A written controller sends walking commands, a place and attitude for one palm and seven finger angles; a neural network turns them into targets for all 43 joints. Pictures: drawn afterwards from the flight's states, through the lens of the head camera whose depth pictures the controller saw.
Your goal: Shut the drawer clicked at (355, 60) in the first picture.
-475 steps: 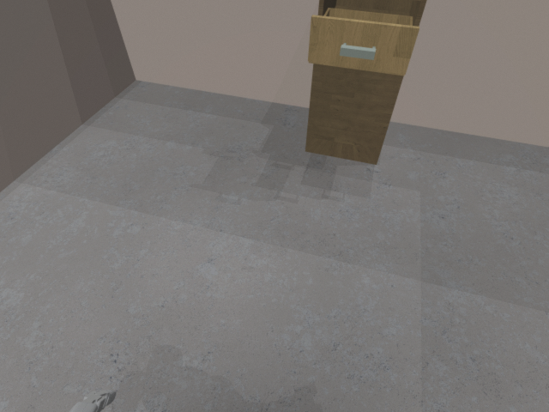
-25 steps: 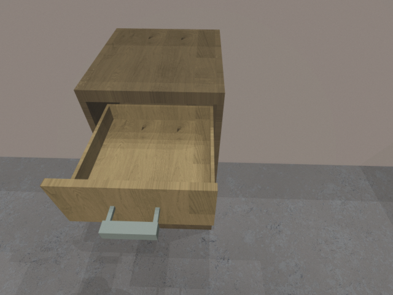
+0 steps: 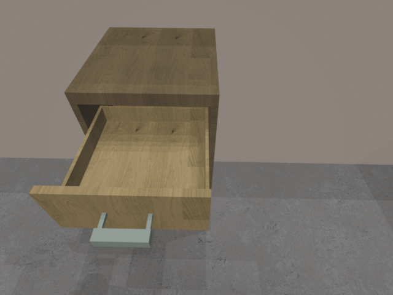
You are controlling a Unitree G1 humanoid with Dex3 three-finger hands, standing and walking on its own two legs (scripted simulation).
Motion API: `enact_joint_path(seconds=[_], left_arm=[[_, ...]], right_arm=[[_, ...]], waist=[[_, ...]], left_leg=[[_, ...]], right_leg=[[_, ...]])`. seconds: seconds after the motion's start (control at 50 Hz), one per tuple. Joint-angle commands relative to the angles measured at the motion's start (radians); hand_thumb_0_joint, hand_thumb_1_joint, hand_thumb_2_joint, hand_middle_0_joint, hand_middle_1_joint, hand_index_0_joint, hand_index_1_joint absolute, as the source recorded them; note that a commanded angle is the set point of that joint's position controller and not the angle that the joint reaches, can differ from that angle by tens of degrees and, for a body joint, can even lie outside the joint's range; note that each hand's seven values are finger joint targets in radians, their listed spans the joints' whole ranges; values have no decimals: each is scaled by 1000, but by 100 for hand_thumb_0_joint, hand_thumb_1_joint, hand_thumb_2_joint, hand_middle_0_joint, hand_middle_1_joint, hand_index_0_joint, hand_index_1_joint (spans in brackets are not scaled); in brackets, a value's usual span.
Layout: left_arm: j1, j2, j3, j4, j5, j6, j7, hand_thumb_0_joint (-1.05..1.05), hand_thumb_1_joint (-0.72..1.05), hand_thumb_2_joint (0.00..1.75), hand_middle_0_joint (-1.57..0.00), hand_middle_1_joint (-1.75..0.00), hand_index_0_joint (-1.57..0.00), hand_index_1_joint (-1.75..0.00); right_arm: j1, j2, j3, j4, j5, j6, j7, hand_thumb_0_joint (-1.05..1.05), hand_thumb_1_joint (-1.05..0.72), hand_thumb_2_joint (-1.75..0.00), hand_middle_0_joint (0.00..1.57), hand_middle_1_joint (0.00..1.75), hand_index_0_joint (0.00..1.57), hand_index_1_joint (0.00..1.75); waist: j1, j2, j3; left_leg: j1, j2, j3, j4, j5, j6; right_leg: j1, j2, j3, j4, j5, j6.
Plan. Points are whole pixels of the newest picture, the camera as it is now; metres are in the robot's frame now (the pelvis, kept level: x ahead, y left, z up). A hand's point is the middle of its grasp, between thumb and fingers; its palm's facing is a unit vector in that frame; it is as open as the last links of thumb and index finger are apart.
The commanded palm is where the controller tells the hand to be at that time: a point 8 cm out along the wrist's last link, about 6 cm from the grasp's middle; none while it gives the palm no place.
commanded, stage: look again from close up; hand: left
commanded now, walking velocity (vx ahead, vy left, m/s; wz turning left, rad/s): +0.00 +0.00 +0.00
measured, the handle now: (124, 227) +0.26 +0.18 -0.02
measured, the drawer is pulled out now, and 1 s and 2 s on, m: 0.29 0.28 0.28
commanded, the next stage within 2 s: raise the hand and make a fist in 0.44 s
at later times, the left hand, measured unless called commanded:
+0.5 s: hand out of the picture -0.02 +0.13 -0.17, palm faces +0.03 -0.98 -0.19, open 7.4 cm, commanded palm none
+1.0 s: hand out of the picture +0.10 +0.12 -0.01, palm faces +0.14 -0.99 -0.05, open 6.0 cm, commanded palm +0.07 +0.19 -0.02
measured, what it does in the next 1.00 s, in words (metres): lowers itself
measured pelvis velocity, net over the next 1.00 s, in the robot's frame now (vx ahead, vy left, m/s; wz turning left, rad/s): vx -0.04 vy -0.05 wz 0.07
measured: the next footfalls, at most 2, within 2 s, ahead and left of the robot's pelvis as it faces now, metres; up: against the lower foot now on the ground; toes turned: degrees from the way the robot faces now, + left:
none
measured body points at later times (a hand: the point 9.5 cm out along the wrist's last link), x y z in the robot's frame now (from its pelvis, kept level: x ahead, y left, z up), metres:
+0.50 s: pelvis -0.01 -0.04 +0.00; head -0.01 -0.04 +0.45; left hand -0.02 +0.18 -0.15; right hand -0.02 -0.25 -0.16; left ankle -0.02 +0.08 -0.74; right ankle -0.01 -0.14 -0.74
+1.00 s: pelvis -0.04 -0.05 -0.07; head -0.02 -0.04 +0.38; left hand +0.08 +0.18 +0.00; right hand +0.21 -0.27 -0.08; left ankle -0.02 +0.08 -0.74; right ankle -0.01 -0.14 -0.74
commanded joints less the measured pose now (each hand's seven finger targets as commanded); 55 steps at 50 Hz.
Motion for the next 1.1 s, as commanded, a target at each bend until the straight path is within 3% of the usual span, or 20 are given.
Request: enact_joint_path(seconds=[0.0, 0.5, 0.52, 0.54, 0.56, 0.58, 0.6, 0.62, 0.66, 0.68, 0.72, 0.76, 0.8, 0.82, 0.86, 0.88, 0.92, 0.94, 0.98, 1.08], left_arm=[[60, 109, 17, -27, -1, -16, 6, 0, 90, 90, -20, -30, -20, -30], [87, 100, 13, -20, -2, -27, 3, 0, 90, 90, -20, -30, -20, -30], [153, 126, 19, 25, 9, -52, 39, 0, 90, 90, -20, -30, -20, -30], [-572, 306, 85, -1505, -224, -272, 17, 0, 90, 90, -22, -32, -22, -32], [-177, 239, 96, -1247, -131, -210, 69, 0, 90, 90, -24, -34, -24, -34], [-124, 174, 54, -1173, -151, -163, 122, 0, 90, 90, -26, -37, -26, -37], [150, -30, -58, -957, -141, -58, 118, 0, 90, 90, -28, -39, -28, -39], [33, -27, -69, -1157, -194, -79, 91, 0, 90, 90, -30, -41, -30, -41], [36, 2, -56, -1169, -189, -181, 56, 0, 90, 90, -34, -45, -34, -45], [84, -20, -46, -1094, -186, -223, 36, 0, 90, 90, -36, -47, -36, -47], [279, -55, -20, -970, -203, -330, -46, 0, 90, 90, -40, -52, -40, -52], [419, -30, 28, -970, -229, -444, -134, 0, 90, 90, -44, -56, -44, -56], [321, 56, 86, -1206, -228, -551, -175, 0, 90, 90, -48, -60, -48, -60], [284, 91, 103, -1321, -222, -592, -180, 0, 90, 90, -50, -62, -50, -62], [277, 150, 152, -1423, -209, -653, -174, 0, 90, 90, -54, -67, -54, -67], [267, 181, 180, -1436, -196, -674, -165, 0, 90, 90, -56, -69, -56, -69], [217, 128, 129, -1405, -181, -729, -186, 0, 90, 90, -60, -73, -60, -73], [232, 112, 115, -1371, -177, -744, -206, 0, 90, 90, -62, -75, -62, -75], [263, 103, 103, -1317, -191, -700, -251, 0, 90, 90, -66, -80, -66, -80], [319, 131, 110, -1422, -264, -460, -351, 0, 90, 90, -76, -91, -76, -91]], right_arm=[[59, -101, -17, -20, 2, -15, -4, 0, -90, -90, 20, 30, 20, 30], [71, -69, -9, 20, 4, -7, -2, 0, -90, -90, 20, 30, 20, 30], [-51, -96, -16, -59, 7, -17, 1, 0, -90, -90, 20, 30, 20, 30], [-24, -284, -36, -411, 54, -161, -47, 0, -90, -90, 20, 30, 20, 30], [-129, -173, -8, -359, 44, -247, -78, 0, -90, -90, 20, 30, 20, 30], [-119, -207, -33, -304, 44, -282, -76, 0, -90, -90, 20, 30, 20, 30], [-83, -156, -28, -293, 60, -288, -61, 0, -90, -90, 20, 30, 20, 30], [-100, -190, -25, -372, 69, -302, -63, 0, -90, -90, 20, 30, 20, 30], [-126, -211, -41, -426, 53, -345, -69, 0, -90, -90, 20, 30, 20, 30], [-124, -210, -49, -458, 41, -354, -62, 0, -90, -90, 20, 30, 20, 30], [-134, -203, -69, -520, 22, -360, -36, 0, -90, -90, 20, 30, 20, 30], [-157, -204, -80, -577, 18, -358, -8, 0, -90, -90, 20, 30, 20, 30], [-164, -196, -89, -643, 19, -366, 9, 0, -90, -90, 20, 30, 20, 30], [-167, -186, -88, -664, 14, -370, 11, 0, -90, -90, 20, 30, 20, 30], [-150, -172, -88, -654, 10, -367, 13, 0, -90, -90, 20, 30, 20, 30], [-137, -174, -90, -636, 7, -353, 15, 0, -90, -90, 20, 30, 20, 30], [-163, -163, -87, -636, 9, -333, 17, 0, -90, -90, 20, 30, 20, 30], [-173, -163, -85, -645, 10, -326, 19, 0, -90, -90, 20, 30, 20, 30], [-178, -177, -80, -672, 26, -306, 14, 0, -90, -90, 20, 30, 20, 30], [-172, -188, -72, -767, 61, -277, -25, 0, -90, -90, 20, 30, 20, 30]], waist=[[0, -25, 34], [-2, -21, 38], [34, -95, 79], [-93, 114, -435], [6, 256, -382], [-30, 231, -298], [-31, 119, -163], [-38, 57, -52], [-72, -113, 54], [-66, -172, 77], [-1, -325, 46], [47, -348, -70], [73, -103, -259], [75, 38, -319], [50, 155, -355], [30, 150, -313], [-18, 99, -209], [-23, 78, -168], [-37, 28, -128], [-7, -11, -318]], left_leg=[[-15, 140, -126, -93, 264, -5], [-25, 134, -107, -97, 129, -23], [-141, 141, -70, 133, 170, -59], [126, 33, -82, -26, 215, -22], [125, 46, -45, -45, 279, -12], [36, 59, -60, -32, 203, -43], [-50, 66, -73, -37, 114, -35], [-104, 60, -103, -33, 47, -30], [-187, 36, -102, 44, -72, -20], [-232, 21, -98, 93, -89, -22], [-363, 18, -92, 178, -107, -40], [-477, 10, -83, 259, -85, -47], [-445, 1, -59, 304, -19, -45], [-412, 3, -48, 326, 19, -42], [-389, 13, -54, 379, 86, -36], [-419, 19, -67, 403, 68, -36], [-513, 27, -93, 467, 1, -31], [-573, 27, -100, 490, -51, -32], [-630, 28, -102, 503, -136, -25], [-559, 17, -95, 483, -104, -16]], right_leg=[[-21, -59, 49, -62, 204, -53], [-44, -56, 85, -131, 136, -72], [-20, -129, 131, -105, 638, -40], [84, -36, 65, -26, 383, -54], [60, 29, 20, 2, 198, -81], [-6, 27, -34, -6, 105, -69], [-72, 25, -59, -16, 66, -58], [-106, 19, -65, -22, 25, -50], [-262, 22, -63, -45, -167, -34], [-320, 23, -60, -31, -232, -36], [-386, 27, -54, 47, -311, -35], [-346, 23, -16, 137, -251, -40], [-286, 15, 7, 232, -134, -57], [-285, 17, 10, 269, -80, -66], [-333, 28, -1, 326, 21, -78], [-390, 34, -5, 344, 11, -77], [-514, 40, -12, 383, -44, -77], [-550, 38, -3, 389, -99, -77], [-567, 30, 31, 349, -215, -72], [-402, 24, 58, 282, -214, -50]])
